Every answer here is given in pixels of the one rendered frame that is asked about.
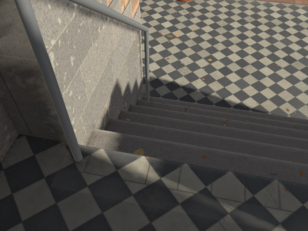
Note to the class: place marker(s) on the stairs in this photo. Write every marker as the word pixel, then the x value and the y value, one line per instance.
pixel 260 144

